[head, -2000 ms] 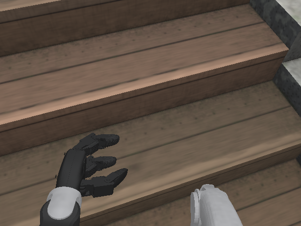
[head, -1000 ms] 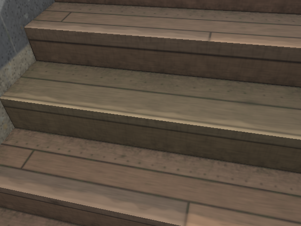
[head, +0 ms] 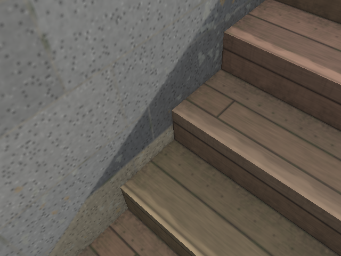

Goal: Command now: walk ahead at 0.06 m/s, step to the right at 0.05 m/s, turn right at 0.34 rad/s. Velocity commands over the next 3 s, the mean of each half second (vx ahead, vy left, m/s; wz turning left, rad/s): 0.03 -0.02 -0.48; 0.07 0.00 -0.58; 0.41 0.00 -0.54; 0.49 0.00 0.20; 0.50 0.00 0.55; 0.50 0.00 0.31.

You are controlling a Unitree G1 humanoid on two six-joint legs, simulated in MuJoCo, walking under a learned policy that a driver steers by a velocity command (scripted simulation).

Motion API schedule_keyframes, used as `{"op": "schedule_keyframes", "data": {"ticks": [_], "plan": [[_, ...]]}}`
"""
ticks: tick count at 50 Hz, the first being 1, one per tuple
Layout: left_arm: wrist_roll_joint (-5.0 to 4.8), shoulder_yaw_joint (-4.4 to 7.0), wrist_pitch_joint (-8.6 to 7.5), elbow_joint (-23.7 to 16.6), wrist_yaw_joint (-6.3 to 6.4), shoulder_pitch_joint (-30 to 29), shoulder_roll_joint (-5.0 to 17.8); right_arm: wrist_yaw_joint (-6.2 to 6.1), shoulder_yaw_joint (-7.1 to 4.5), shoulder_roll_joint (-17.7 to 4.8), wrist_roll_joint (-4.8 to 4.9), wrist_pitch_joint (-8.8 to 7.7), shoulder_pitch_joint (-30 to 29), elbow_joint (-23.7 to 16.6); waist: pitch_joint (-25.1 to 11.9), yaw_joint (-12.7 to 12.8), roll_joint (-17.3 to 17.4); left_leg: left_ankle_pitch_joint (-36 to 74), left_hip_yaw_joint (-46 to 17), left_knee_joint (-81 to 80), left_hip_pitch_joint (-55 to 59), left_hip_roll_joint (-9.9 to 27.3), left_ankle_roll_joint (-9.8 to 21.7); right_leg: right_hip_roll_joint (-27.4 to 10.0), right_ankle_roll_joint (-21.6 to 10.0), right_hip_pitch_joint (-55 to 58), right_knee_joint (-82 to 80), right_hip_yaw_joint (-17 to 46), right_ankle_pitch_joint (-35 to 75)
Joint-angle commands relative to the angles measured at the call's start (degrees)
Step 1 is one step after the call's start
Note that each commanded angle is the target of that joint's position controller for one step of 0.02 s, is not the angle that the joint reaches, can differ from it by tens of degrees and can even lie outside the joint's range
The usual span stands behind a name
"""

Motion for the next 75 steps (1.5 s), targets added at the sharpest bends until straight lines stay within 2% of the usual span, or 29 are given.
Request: {"op": "schedule_keyframes", "data": {"ticks": [1,2,3,6,9,10,11,13,17,23,26,28,29,31,35,37,41,44,51,53,54,55,59,63,67,70,72,73,75], "plan": [[0.48,-1.68,2.05,-9.37,0.46,-3.95,-3.62,0.09,-0.45,-0.13,0.16,-3.37,0.46,-0.31,-0.11,3.16,1.75,12.1,-25.54,-23.77,7.42,18.31,3.2,-6.15,-1.54,-8.16,-9.19,13.32,-6.64],[-0.96,-2.4,2.56,-8.24,-0.24,3.15,-3.44,0.97,-1.16,-4.07,1.07,-2.99,-7.34,-4.13,0.77,8.58,0.58,15.79,-17.21,-26.46,0.76,15.41,3.6,-4.65,-1.31,1.87,-32.65,7.13,-4.25],[-1.03,-5.42,1.67,-3.2,-4.19,9.43,-8.49,4.83,-0.63,-2.87,-1.18,-1.94,-13.01,-6.82,-17.88,6.32,-7.8,14.11,-9.58,-26.61,0.11,7.32,1.86,1.44,-0.58,20.95,-38.24,7.5,-20.65],[-0.76,-3.89,-0.56,-0.55,-8.78,13.22,-2.19,8.11,-2.44,-8.9,-1.81,-3.13,-27.94,-13.22,-8.29,10.63,0.22,12.11,-6.32,-23.9,-3.62,12.02,3.63,3.14,1.18,32.82,-47.06,3.02,15.16],[-0.7,-1.62,-1.76,-3.32,-4.55,3.87,8.11,10.53,-1.58,-3.65,0.67,-1.09,-9.0,-6.84,-7.34,1.25,-3.09,9.74,-4.34,-4.56,12.95,8.02,2.93,6.18,-8.08,24.35,-67.12,6.06,25.94],[-1.1,-0.1,-2.62,-4.87,-2.46,2.43,15.98,10.06,-0.6,-1.26,-1.04,-1.51,-4.92,-9.82,-9.0,-2.68,-11.31,-19.45,-5.59,10.4,-0.6,-0.13,-4.17,-5.02,-22.93,30.58,-68.27,26.64,55.35],[0.3,0.37,-3.22,-5.9,-2.13,-1.18,16.4,9.39,-0.96,-4.32,0.27,-1.87,-3.13,-10.12,-9.74,-1.97,-8.34,-19.49,-15.62,19.94,-12.49,-2.71,-5.76,-7.78,-25.52,33.62,-71.5,32.15,40.0],[1.36,-0.52,-2.48,-7.09,-2.22,-2.42,9.63,8.25,-1.87,-7.27,1.03,0.63,-9.78,-11.25,-10.85,2.33,-3.12,-8.68,-26.72,30.41,-24.73,-2.21,-6.84,-5.74,-19.23,32.26,-71.59,35.41,3.63],[-0.43,-2.3,0.51,-10.13,-3.8,-4.71,3.06,4.72,-0.47,-5.65,1.02,0.47,-6.19,-9.91,-12.91,-0.22,2.87,-1.47,-27.52,35.2,-25.24,-2.29,-8.52,-5.63,-18.99,22.83,-69.5,37.05,5.45],[0.55,-0.56,-1.96,-15.73,-2.72,-7.11,6.86,6.82,1.46,-1.35,1.67,-0.37,-13.87,-13.22,-12.01,0.39,-3.42,-2.87,-19.64,12.62,-2.06,-2.85,-10.8,0.1,-9.8,8.95,-68.77,29.81,0.6],[-1.61,-0.77,-1.34,-15.69,-3.76,-5.68,5.31,8.15,1.57,-0.08,2.69,-1.41,-13.03,-16.45,-10.17,-2.74,-0.74,5.7,-19.83,-6.86,6.05,-2.8,-8.74,-0.38,-10.15,12.21,-63.87,31.32,10.14],[-2.71,-0.82,-0.69,-13.62,-5.1,3.25,2.54,7.13,0.87,-1.75,1.52,-2.46,-13.82,-17.26,-12.33,-0.89,2.0,25.35,-24.33,-15.1,15.98,4.0,-1.58,4.8,-5.63,12.29,-54.57,29.07,0.72],[-1.27,-1.54,-1.58,-15.47,-4.2,9.83,-2.09,6.69,-0.94,-9.82,2.75,-3.19,-13.47,-18.15,-21.02,3.85,16.8,47.92,-43.09,-14.43,31.33,17.24,16.13,12.56,3.43,0.52,-41.34,17.65,-15.5],[-0.32,1.28,-1.05,-13.21,-3.05,6.51,7.2,6.06,-3.53,-14.0,1.31,-2.7,-4.3,-13.54,-17.46,-1.18,8.64,29.98,-57.58,-21.09,32.75,24.88,21.93,10.17,11.02,-16.21,-2.56,14.99,-20.42],[1.26,-0.33,0.19,-14.66,-1.87,-0.55,3.03,5.18,1.77,-0.74,3.64,-1.65,-19.06,-19.16,-14.06,2.74,4.71,29.11,-26.32,-21.38,11.58,11.84,13.48,6.21,7.69,-11.24,12.77,7.79,-5.91],[0.32,-0.55,0.41,-14.42,-2.72,-1.67,3.42,4.23,1.78,-2.21,1.59,-1.08,-16.49,-20.55,-16.16,0.8,4.95,31.0,-21.62,-21.26,15.74,11.34,13.24,4.78,9.59,-10.55,9.52,6.9,-3.63],[0.89,-1.29,-0.53,-12.78,-5.0,-0.39,-0.26,4.61,1.54,-4.5,3.1,-1.88,-13.23,-19.56,-12.82,0.87,6.06,19.26,-14.3,-21.58,15.21,10.8,7.86,-0.62,10.78,-1.0,-26.37,0.23,-10.11],[0.9,-2.2,-0.72,-14.06,-6.03,-1.27,-1.66,4.45,-2.02,-11.36,2.03,-0.02,-1.11,-16.11,-7.63,-5.67,10.83,0.02,-24.3,-28.3,19.86,20.1,12.13,-0.82,6.69,-0.64,-38.94,-0.67,-14.3],[-0.45,-0.91,-3.09,-9.25,-5.8,8.48,-0.36,5.43,-1.73,-7.9,1.05,1.38,-7.9,-15.01,-8.08,0.76,7.98,-6.14,-16.48,-23.94,15.54,19.5,7.91,4.63,-4.99,22.52,-65.64,-5.46,2.08],[0.61,1.42,-3.78,-7.44,-4.09,14.13,3.97,6.33,-0.02,-0.24,-0.17,1.85,-3.84,-13.93,-13.39,1.18,-2.29,-0.96,-8.13,-2.42,6.68,12.72,0.76,-0.14,-13.44,37.87,-68.69,5.29,20.66],[-0.76,3.29,-3.55,-7.09,-3.17,19.29,12.15,6.76,1.31,1.91,0.61,0.67,-4.38,-18.93,-16.15,3.1,-11.87,-11.13,-5.5,13.86,-13.11,1.24,-5.62,-13.15,-26.57,51.67,-70.74,29.15,43.1],[1.12,3.23,-4.03,-4.9,-4.18,26.27,11.48,7.78,0.88,-1.04,2.04,-0.61,-6.8,-18.77,-13.11,8.04,-11.72,-15.78,-15.13,32.62,-29.56,-2.97,-6.36,-17.27,-26.6,57.75,-75.59,37.22,33.24],[3.65,-3.13,-0.39,7.09,-8.94,29.01,-3.23,8.63,2.26,0.27,-0.22,-0.87,-9.92,-16.68,-0.23,5.03,-2.58,-9.32,-22.1,85.03,-59.09,-2.11,8.62,-11.62,-16.19,43.12,-71.18,25.6,6.83],[5.67,-5.89,-0.71,6.52,-7.92,16.45,-5.09,9.31,5.85,3.68,1.33,0.35,-10.6,-17.45,0.22,-1.25,-2.24,-2.42,-20.09,83.13,-56.99,0.23,11.02,-8.52,-15.25,20.81,-79.96,21.93,-10.32],[0.79,-4.21,-2.68,4.61,-9.25,14.38,3.33,10.25,6.36,-0.05,2.48,5.38,-32.22,-26.58,-3.3,0.0,-2.84,-13.11,-9.12,40.22,-13.72,-0.79,2.32,-6.09,-15.89,-7.29,-100.21,18.81,11.64],[-1.06,-1.19,-4.54,5.01,-10.28,13.57,11.82,11.04,5.34,-3.54,3.54,5.23,-9.59,-17.16,-9.73,-6.52,-8.15,-7.19,-7.74,25.67,-13.5,-8.1,0.79,-10.39,-15.62,27.55,-77.93,12.45,91.03],[4.01,-2.22,-4.45,8.77,-11.14,24.17,2.58,9.64,3.86,-6.21,3.04,4.34,9.89,-11.08,-29.93,-6.72,5.36,1.02,-34.42,11.64,22.17,0.74,12.02,-3.17,-11.56,12.54,-51.33,13.01,82.75],[4.73,-2.89,-3.31,8.81,-11.7,23.1,-0.92,8.52,2.5,-10.41,1.91,4.86,24.01,-6.17,-30.87,-12.04,14.34,-13.75,-59.18,-9.52,34.46,10.02,18.53,5.69,-9.78,-5.03,-33.92,13.75,36.42],[-0.25,-1.44,-1.53,6.85,-10.51,7.05,-1.71,7.37,1.39,-11.76,1.43,2.96,26.13,-2.33,-8.69,-12.84,14.23,-45.31,-77.16,-24.38,13.93,15.11,15.26,7.79,-9.49,-24.57,9.51,18.64,18.96]]}}
Next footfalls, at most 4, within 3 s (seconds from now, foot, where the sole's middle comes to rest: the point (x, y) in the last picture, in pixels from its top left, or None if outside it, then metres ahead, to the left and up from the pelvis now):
0.16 right None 0.15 -0.11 -0.73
0.54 left None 0.25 0.08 -0.73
1.04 right None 0.08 -0.11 -0.73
1.40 left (253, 245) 0.43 -0.19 -0.56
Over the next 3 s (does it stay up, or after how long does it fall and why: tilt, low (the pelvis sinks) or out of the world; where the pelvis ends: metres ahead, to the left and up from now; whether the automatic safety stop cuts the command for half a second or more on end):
stays up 0.86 -0.76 0.58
